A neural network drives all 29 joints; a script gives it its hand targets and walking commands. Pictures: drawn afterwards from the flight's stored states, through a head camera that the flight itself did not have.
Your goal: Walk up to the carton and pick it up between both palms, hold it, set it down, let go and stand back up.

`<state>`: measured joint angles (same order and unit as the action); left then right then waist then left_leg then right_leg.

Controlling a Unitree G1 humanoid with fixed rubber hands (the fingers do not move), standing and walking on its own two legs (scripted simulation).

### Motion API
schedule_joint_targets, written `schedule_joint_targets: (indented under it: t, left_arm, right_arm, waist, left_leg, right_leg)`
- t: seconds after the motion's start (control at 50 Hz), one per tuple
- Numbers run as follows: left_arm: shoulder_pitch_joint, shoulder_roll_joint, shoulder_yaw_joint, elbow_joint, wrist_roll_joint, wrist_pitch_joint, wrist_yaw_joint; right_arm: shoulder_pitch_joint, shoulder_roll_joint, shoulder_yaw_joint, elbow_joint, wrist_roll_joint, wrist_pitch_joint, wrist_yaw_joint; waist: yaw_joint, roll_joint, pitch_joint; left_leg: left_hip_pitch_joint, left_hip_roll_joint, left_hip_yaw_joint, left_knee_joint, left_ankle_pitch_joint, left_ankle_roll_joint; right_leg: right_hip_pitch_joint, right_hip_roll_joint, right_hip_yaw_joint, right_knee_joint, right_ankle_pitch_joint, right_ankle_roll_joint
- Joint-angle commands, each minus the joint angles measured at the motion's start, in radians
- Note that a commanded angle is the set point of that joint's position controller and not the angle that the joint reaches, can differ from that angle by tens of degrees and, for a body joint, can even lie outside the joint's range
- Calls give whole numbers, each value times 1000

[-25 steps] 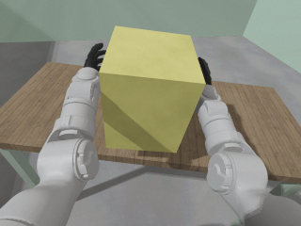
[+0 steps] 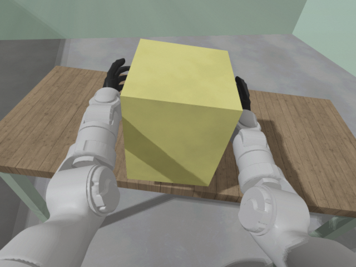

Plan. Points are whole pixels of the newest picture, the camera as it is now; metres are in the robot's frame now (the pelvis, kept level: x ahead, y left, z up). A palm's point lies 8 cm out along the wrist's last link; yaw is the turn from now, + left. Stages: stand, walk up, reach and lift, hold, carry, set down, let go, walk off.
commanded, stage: set down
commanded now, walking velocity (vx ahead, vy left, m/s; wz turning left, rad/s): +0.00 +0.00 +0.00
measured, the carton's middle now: (176, 116) +0.42 +0.00 +0.14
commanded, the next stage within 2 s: none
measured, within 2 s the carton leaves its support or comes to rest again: rests again in 1.06 s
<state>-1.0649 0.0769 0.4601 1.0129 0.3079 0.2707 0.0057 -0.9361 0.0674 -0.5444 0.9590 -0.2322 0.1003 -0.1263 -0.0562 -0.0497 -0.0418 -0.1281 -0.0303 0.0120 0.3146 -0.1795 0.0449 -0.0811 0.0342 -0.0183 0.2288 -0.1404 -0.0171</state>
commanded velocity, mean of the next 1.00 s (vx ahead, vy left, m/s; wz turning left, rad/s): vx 0.00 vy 0.00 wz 0.00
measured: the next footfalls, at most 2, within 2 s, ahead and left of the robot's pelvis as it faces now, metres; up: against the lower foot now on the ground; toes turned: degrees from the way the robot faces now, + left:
none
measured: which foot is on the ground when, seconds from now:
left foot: down 0.00-1.00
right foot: down 0.00-1.00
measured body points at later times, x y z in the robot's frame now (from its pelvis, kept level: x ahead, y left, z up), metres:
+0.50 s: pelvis +0.00 +0.00 +0.00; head +0.00 +0.02 +0.45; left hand +0.46 +0.14 +0.16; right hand +0.42 -0.15 +0.13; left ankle -0.01 +0.08 -0.75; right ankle -0.01 -0.10 -0.75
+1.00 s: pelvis +0.01 +0.00 +0.00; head +0.02 +0.02 +0.45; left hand +0.46 +0.14 +0.13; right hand +0.42 -0.16 +0.11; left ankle -0.01 +0.08 -0.75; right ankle -0.01 -0.10 -0.75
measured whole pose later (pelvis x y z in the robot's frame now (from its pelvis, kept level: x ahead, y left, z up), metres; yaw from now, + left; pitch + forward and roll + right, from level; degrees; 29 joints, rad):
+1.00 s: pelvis +0.01 +0.00 +0.00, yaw -2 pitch +3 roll -1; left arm -0.98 0.02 0.52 1.00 0.36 0.16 -0.04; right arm -0.81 0.14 -0.65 0.85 -0.39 -0.01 -0.07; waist -0.01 -0.02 -0.03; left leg -0.17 -0.02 0.08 0.30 -0.18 0.06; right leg -0.15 0.02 -0.05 0.24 -0.14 -0.02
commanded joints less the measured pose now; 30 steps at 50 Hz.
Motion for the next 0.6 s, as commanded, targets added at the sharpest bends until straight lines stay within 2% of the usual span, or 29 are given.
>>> schedule_joint_targets:
  t: [0.0, 0.04, 0.22, 0.32, 0.42, 0.44, 0.58]
  left_arm:
    - [-558, -481, -164, -49, -43, -36, -138]
    - [-558, -485, -169, -61, -42, -44, -136]
    - [-549, -490, -181, -66, -44, -70, -137]
    - [-527, -488, -165, -53, -34, -74, -139]
    - [-502, -493, -148, -43, -18, -85, -147]
    - [-505, -495, -145, -43, -16, -87, -149]
    - [-502, -484, -138, -54, -3, -103, -148]
  right_arm:
    - [-741, 424, 232, -149, -2, -88, 133]
    - [-735, 429, 231, -163, -11, -99, 137]
    - [-707, 448, 238, -174, -37, -129, 145]
    - [-690, 449, 227, -174, -57, -134, 147]
    - [-668, 470, 223, -186, -80, -144, 153]
    - [-661, 465, 221, -181, -84, -143, 155]
    - [-631, 467, 199, -187, -112, -155, 165]
  waist:
    - [4, 79, -470]
    - [0, 96, -500]
    - [18, 93, -528]
    - [16, 78, -506]
    - [31, 75, -509]
    - [24, 75, -496]
    - [32, 91, -493]
  left_leg:
    - [206, 27, 57, 17, 361, -109]
    - [207, 26, 60, 23, 386, -113]
    - [214, 34, 68, 37, 440, -114]
    - [210, 34, 71, 31, 422, -108]
    - [179, 34, 82, 23, 408, -97]
    - [179, 36, 82, 18, 400, -97]
    - [193, 44, 88, 18, 409, -94]
  right_leg:
    - [154, -8, -82, 43, 344, 68]
    - [159, -7, -83, 48, 362, 66]
    - [149, -8, -90, 60, 387, 69]
    - [143, -8, -88, 54, 370, 70]
    - [165, -18, -82, 58, 384, 72]
    - [161, -18, -85, 59, 374, 72]
    - [132, -17, -92, 52, 333, 70]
